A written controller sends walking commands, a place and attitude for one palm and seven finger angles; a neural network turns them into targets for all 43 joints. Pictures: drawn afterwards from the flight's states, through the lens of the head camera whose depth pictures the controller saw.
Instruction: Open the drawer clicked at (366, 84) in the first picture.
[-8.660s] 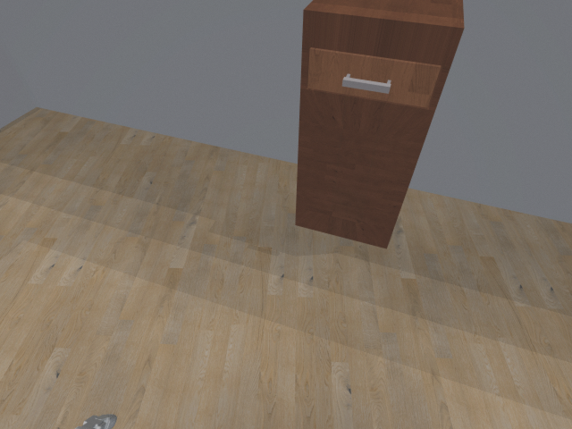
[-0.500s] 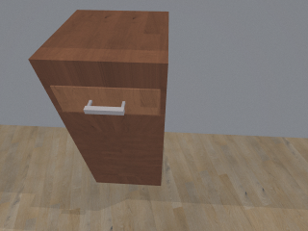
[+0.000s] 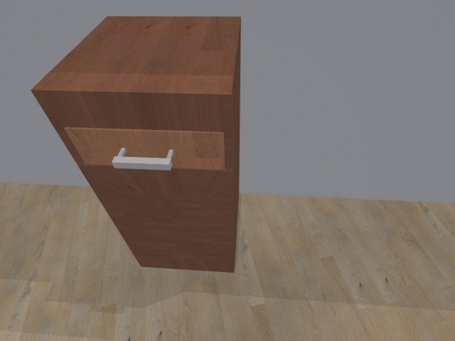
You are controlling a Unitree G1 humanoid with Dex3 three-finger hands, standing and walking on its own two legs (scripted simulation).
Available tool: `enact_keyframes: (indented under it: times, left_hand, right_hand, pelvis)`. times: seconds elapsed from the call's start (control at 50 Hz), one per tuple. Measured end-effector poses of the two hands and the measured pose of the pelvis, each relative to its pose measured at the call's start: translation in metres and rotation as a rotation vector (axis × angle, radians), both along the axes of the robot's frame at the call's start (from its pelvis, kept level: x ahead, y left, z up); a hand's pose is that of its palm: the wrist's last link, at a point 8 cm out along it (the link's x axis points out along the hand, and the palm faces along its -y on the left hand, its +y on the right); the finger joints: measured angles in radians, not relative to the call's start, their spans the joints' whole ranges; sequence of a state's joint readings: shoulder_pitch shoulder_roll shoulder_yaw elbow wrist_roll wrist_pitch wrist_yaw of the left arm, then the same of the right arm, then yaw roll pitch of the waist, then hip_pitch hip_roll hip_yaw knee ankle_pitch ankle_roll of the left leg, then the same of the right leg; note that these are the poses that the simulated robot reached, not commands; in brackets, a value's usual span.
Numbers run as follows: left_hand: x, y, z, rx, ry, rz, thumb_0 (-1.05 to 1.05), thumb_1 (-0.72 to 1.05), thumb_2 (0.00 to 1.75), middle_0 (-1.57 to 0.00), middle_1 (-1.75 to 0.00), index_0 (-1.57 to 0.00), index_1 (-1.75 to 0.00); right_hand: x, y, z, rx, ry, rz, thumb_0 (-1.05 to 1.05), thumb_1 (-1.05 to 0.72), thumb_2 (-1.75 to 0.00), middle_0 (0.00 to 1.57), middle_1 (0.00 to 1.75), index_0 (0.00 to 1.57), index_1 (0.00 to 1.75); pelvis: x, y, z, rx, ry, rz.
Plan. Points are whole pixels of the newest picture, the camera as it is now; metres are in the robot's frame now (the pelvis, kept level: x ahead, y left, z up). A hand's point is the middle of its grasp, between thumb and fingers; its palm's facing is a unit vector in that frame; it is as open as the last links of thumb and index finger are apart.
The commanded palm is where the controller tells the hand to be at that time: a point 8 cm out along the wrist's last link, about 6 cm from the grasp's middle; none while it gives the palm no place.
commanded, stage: come to a stop and stand still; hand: left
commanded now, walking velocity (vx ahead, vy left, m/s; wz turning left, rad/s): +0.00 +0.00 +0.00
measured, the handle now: (144, 157) +0.53 +0.24 -0.01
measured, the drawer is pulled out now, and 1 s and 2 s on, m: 0.00 0.00 0.00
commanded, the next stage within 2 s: look again from close up in 0.66 s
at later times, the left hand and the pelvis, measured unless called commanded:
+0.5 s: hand out of the picture -0.01 +0.14 -0.17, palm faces +0.07 -0.98 -0.17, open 7.3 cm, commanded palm none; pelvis +0.02 -0.01 +0.00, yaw +1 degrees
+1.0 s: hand out of the picture +0.00 +0.19 -0.18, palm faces +0.02 -0.98 -0.20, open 7.4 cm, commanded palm none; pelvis +0.01 +0.03 -0.01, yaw -1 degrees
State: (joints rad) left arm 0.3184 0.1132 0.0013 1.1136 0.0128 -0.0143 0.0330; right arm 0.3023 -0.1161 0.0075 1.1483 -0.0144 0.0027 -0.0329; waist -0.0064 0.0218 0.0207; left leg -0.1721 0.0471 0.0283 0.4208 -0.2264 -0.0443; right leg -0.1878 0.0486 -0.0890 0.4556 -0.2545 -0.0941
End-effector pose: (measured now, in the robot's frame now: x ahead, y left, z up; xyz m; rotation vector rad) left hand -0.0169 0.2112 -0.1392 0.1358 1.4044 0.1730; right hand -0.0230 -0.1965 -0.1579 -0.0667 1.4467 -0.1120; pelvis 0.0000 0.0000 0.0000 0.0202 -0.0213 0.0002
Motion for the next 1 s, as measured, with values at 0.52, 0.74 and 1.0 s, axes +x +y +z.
enact_keyframes:
  times: [0.52,0.74,1.0]
  left_hand:
    - [0.0,-0.019,-0.003,-0.03,0.019,0.038,0.0,0.91,0.9,-0.2,-0.3,-0.2,-0.3]
    - [0.008,-0.01,-0.002,-0.016,0.012,0.032,0.0,0.91,0.9,-0.2,-0.3,-0.2,-0.3]
    - [0.013,0.031,-0.01,-0.001,-0.018,-0.028,0.0,0.91,0.9,-0.2,-0.3,-0.2,-0.3]
  right_hand:
    - [0.007,-0.006,0.003,-0.013,0.019,0.011,0.0,-0.91,-0.9,0.2,0.3,0.2,0.29]
    - [0.02,0.001,0.001,-0.008,-0.008,0.012,0.0,-0.91,-0.9,0.2,0.3,0.2,0.29]
    - [0.024,0.011,0.004,-0.065,-0.095,-0.023,0.01,-0.92,-0.9,0.2,0.3,0.2,0.29]
  pelvis:
    - [0.016,-0.007,0.0,-0.005,0.009,0.011]
    - [0.021,-0.002,0.0,-0.002,0.006,0.005]
    - [0.008,0.031,-0.006,-0.041,0.009,-0.013]
